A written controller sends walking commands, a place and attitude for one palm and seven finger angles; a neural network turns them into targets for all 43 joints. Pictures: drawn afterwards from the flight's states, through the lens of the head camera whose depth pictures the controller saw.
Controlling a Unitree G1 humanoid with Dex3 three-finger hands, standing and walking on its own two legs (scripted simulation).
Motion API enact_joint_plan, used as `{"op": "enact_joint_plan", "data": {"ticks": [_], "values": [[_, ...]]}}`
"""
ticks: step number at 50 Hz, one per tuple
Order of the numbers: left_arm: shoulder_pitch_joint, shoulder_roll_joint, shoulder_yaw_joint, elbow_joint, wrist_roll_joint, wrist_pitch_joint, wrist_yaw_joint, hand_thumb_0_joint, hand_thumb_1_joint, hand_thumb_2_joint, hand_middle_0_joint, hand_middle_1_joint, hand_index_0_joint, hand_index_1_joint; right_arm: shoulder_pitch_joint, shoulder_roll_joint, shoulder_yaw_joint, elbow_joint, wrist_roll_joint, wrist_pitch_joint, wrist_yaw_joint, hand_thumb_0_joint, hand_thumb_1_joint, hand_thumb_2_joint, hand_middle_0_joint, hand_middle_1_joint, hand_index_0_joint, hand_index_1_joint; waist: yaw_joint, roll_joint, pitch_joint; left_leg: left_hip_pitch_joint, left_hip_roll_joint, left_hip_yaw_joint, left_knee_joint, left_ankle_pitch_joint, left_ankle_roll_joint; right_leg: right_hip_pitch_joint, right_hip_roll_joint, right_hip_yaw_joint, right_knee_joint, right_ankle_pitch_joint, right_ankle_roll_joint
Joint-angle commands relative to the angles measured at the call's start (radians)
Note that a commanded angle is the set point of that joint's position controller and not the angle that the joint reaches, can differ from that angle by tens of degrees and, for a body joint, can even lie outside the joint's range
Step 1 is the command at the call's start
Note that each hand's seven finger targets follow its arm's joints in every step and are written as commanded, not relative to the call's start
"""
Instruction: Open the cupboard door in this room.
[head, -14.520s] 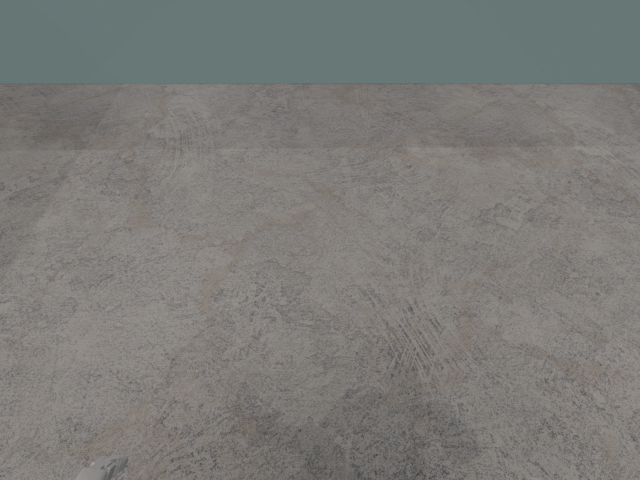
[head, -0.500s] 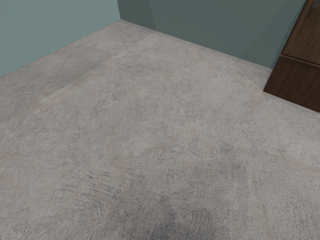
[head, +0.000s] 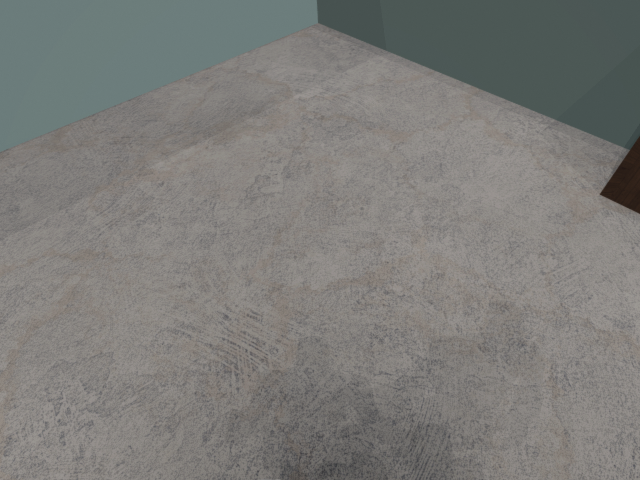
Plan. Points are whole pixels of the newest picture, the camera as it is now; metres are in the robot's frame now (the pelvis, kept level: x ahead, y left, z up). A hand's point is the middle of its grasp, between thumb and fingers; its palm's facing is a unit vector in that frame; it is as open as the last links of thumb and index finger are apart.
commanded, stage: turn or walk to find it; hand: left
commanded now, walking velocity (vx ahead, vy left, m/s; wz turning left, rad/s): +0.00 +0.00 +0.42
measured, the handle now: out of the picture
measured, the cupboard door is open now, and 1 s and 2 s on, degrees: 0 0 0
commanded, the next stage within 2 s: stand and wait in 1.86 s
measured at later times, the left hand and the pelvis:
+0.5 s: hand out of the picture -0.04 +0.26 -0.17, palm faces +0.24 -0.94 -0.24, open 7.4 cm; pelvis -0.03 +0.04 +0.01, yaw +12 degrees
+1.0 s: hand out of the picture -0.04 +0.19 -0.14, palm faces +0.40 -0.88 -0.26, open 7.4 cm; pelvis -0.05 -0.02 +0.01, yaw +25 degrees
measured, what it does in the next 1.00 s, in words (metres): steps on the spot, turning left: left foot, then right foot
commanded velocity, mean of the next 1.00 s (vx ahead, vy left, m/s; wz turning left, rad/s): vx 0.00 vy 0.00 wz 0.42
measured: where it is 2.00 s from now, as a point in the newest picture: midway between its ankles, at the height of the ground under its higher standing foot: outside the picture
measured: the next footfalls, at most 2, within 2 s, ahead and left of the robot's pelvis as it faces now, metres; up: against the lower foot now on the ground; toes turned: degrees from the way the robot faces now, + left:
left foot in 0.34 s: -0.01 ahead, +0.15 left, +0.00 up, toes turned +13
right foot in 0.78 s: +0.04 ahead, -0.09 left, +0.00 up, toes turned +14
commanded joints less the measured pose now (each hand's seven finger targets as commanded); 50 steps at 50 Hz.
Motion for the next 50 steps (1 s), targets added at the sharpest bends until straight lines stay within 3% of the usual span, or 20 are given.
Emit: {"op": "enact_joint_plan", "data": {"ticks": [1,4,11,15,16,17,18,20,22,24,31,34,36,37,38,39,40,42,44,50], "values": [[0.017,0.179,0.044,-0.07,0.008,-0.012,0.017,0.0,0.9,0.9,-0.2,-0.3,-0.2,-0.3,-0.027,-0.096,-0.032,-0.087,-0.006,0.006,0.013,0.0,-0.9,-0.9,0.2,0.3,0.2,0.3,0.01,-0.197,0.047,-0.184,0.04,-0.007,0.46,-0.073,-0.001,-0.03,-0.323,0.272,-0.33,0.067,-0.132],[0.003,0.162,0.036,-0.088,0.011,-0.019,0.016,0.0,0.9,0.9,-0.2,-0.3,-0.2,-0.3,0.012,-0.079,-0.025,-0.073,-0.003,0.009,0.023,0.0,-0.9,-0.9,0.2,0.3,0.2,0.3,-0.002,-0.219,0.007,-0.147,0.044,0.041,0.443,-0.01,-0.026,0.01,-0.265,0.132,-0.285,0.2,-0.099],[0.113,0.236,0.055,-0.058,0.018,-0.013,0.012,0.0,0.9,0.9,-0.2,-0.3,-0.2,-0.3,-0.093,-0.065,0.0,-0.115,0.008,-0.008,0.022,0.0,-0.9,-0.9,0.2,0.3,0.2,0.3,0.071,-0.244,-0.064,-0.059,0.043,0.126,0.095,-0.096,-0.034,0.161,-0.309,0.099,-0.197,0.437,-0.139],[0.078,0.24,0.058,-0.055,0.006,-0.002,0.01,0.0,0.9,0.9,-0.2,-0.3,-0.2,-0.3,0.005,-0.082,0.001,-0.092,0.008,-0.024,0.017,0.0,-0.9,-0.9,0.2,0.3,0.2,0.3,0.014,-0.21,-0.116,0.15,0.04,0.159,-0.232,0.113,-0.017,0.102,-0.282,0.017,-0.06,0.402,-0.057],[0.083,0.213,0.053,-0.064,-0.003,0.007,0.006,0.0,0.9,0.9,-0.2,-0.3,-0.2,-0.3,0.035,-0.13,-0.009,-0.088,0.005,-0.034,0.018,0.0,-0.9,-0.9,0.2,0.3,0.2,0.3,-0.008,-0.084,-0.134,0.287,0.1,0.08,-0.333,0.227,0.008,-0.028,-0.235,-0.029,0.056,0.266,0.0],[0.087,0.144,0.043,-0.098,-0.007,0.013,-0.001,0.0,0.9,0.9,-0.2,-0.3,-0.2,-0.3,0.068,-0.229,-0.032,-0.094,-0.005,-0.04,0.015,0.0,-0.9,-0.9,0.2,0.3,0.2,0.3,-0.023,0.205,-0.139,0.386,0.346,-0.241,-0.38,0.484,0.112,-0.262,-0.103,-0.085,0.254,-0.124,0.075],[0.025,0.13,0.027,-0.127,0.001,0.02,0.0,0.0,0.9,0.9,-0.2,-0.3,-0.2,-0.3,0.104,-0.276,-0.041,-0.085,-0.003,-0.029,0.012,0.0,-0.9,-0.9,0.2,0.3,0.2,0.3,-0.051,0.22,-0.115,0.307,0.443,-0.289,-0.406,0.555,0.206,-0.285,-0.072,-0.025,0.393,-0.343,0.077],[-0.044,0.14,0.035,-0.113,0.0,0.032,0.003,0.0,0.9,0.9,-0.2,-0.3,-0.2,-0.3,0.061,-0.22,-0.031,-0.079,-0.007,-0.031,-0.008,0.0,-0.9,-0.9,0.2,0.3,0.2,0.3,-0.042,0.211,-0.064,0.219,0.363,-0.255,-0.419,0.436,0.204,-0.314,-0.073,0.072,0.518,-0.254,0.075],[-0.004,0.136,0.037,-0.081,0.001,0.026,-0.009,0.0,0.9,0.9,-0.2,-0.3,-0.2,-0.3,-0.009,-0.175,-0.013,-0.096,-0.006,-0.038,-0.012,0.0,-0.9,-0.9,0.2,0.3,0.2,0.3,0.003,0.113,-0.048,0.216,0.278,-0.15,-0.398,0.485,0.175,-0.3,-0.063,0.074,0.533,-0.138,0.081],[0.012,0.133,0.033,-0.069,-0.002,0.022,-0.01,0.0,0.9,0.9,-0.2,-0.3,-0.2,-0.3,0.003,-0.169,-0.011,-0.094,-0.002,-0.044,-0.013,0.0,-0.9,-0.9,0.2,0.3,0.2,0.3,0.005,0.078,-0.077,0.251,0.261,-0.121,-0.387,0.561,0.173,-0.283,-0.056,0.072,0.508,-0.114,0.089],[-0.043,0.109,0.023,-0.102,-0.008,0.019,-0.002,0.0,0.9,0.9,-0.2,-0.3,-0.2,-0.3,0.053,-0.175,-0.028,-0.086,-0.008,-0.034,-0.009,0.0,-0.9,-0.9,0.2,0.3,0.2,0.3,-0.026,0.092,-0.097,0.278,0.26,-0.186,-0.353,0.608,0.197,-0.216,-0.017,0.071,0.287,-0.165,0.093],[-0.011,0.11,0.022,-0.098,-0.011,0.013,0.0,0.0,0.9,0.9,-0.2,-0.3,-0.2,-0.3,0.03,-0.176,-0.032,-0.092,-0.01,-0.028,-0.005,0.0,-0.9,-0.9,0.2,0.3,0.2,0.3,-0.012,0.118,-0.099,0.209,0.237,-0.22,-0.329,0.604,0.184,-0.097,0.013,0.054,0.132,-0.138,0.08],[0.063,0.117,0.026,-0.079,-0.013,0.003,0.003,0.0,0.9,0.9,-0.2,-0.3,-0.2,-0.3,0.002,-0.17,-0.036,-0.102,-0.005,-0.024,-0.003,0.0,-0.9,-0.9,0.2,0.3,0.2,0.3,0.029,0.093,-0.118,0.125,0.203,-0.214,-0.278,0.519,0.149,0.052,0.019,0.038,-0.063,0.014,0.076],[0.104,0.139,0.031,-0.074,-0.008,-0.005,0.007,0.0,0.9,0.9,-0.2,-0.3,-0.2,-0.3,-0.001,-0.149,-0.034,-0.11,0.002,-0.025,0.0,0.0,-0.9,-0.9,0.2,0.3,0.2,0.3,0.047,0.031,-0.136,0.058,0.155,-0.188,-0.226,0.406,0.106,0.157,-0.013,0.059,-0.194,0.107,0.069],[0.117,0.212,0.045,-0.073,0.006,-0.016,0.014,0.0,0.9,0.9,-0.2,-0.3,-0.2,-0.3,0.02,-0.092,-0.025,-0.119,0.01,-0.027,0.006,0.0,-0.9,-0.9,0.2,0.3,0.2,0.3,0.05,-0.166,-0.143,-0.117,0.057,-0.083,-0.075,0.169,0.04,0.29,-0.203,0.237,-0.267,0.108,0.013],[0.115,0.277,0.057,-0.09,0.012,-0.016,0.017,0.0,0.9,0.9,-0.2,-0.3,-0.2,-0.3,-0.003,-0.06,-0.019,-0.149,0.006,-0.024,0.009,0.0,-0.9,-0.9,0.2,0.3,0.2,0.3,0.062,-0.323,-0.086,-0.225,-0.046,0.026,0.137,-0.177,-0.007,0.237,-0.412,0.423,-0.307,0.219,-0.098],[0.095,0.265,0.064,-0.102,0.001,-0.017,0.021,0.0,0.9,0.9,-0.2,-0.3,-0.2,-0.3,-0.019,-0.105,-0.032,-0.143,-0.004,-0.004,0.005,0.0,-0.9,-0.9,0.2,0.3,0.2,0.3,0.066,-0.329,-0.068,-0.193,0.002,-0.03,0.3,-0.201,-0.001,0.095,-0.434,0.429,-0.336,0.154,-0.146],[-0.013,0.202,0.048,-0.128,0.002,-0.012,0.018,0.0,0.9,0.9,-0.2,-0.3,-0.2,-0.3,0.005,-0.102,-0.039,-0.103,-0.006,0.008,0.016,0.0,-0.9,-0.9,0.2,0.3,0.2,0.3,0.008,-0.207,0.009,-0.191,0.026,-0.021,0.478,-0.079,-0.002,-0.004,-0.329,0.291,-0.332,0.052,-0.127],[-0.057,0.161,0.038,-0.14,0.004,-0.016,0.018,0.0,0.9,0.9,-0.2,-0.3,-0.2,-0.3,0.055,-0.086,-0.034,-0.077,-0.006,0.011,0.025,0.0,-0.9,-0.9,0.2,0.3,0.2,0.3,-0.021,-0.187,-0.001,-0.165,0.042,0.018,0.505,0.003,-0.02,-0.006,-0.267,0.161,-0.299,0.124,-0.095],[0.065,0.193,0.045,-0.095,0.012,-0.019,0.016,0.0,0.9,0.9,-0.2,-0.3,-0.2,-0.3,-0.024,-0.071,-0.017,-0.091,-0.001,0.007,0.023,0.0,-0.9,-0.9,0.2,0.3,0.2,0.3,0.042,-0.223,-0.031,-0.14,0.055,0.081,0.296,-0.056,-0.049,0.128,-0.291,0.101,-0.25,0.332,-0.12]]}}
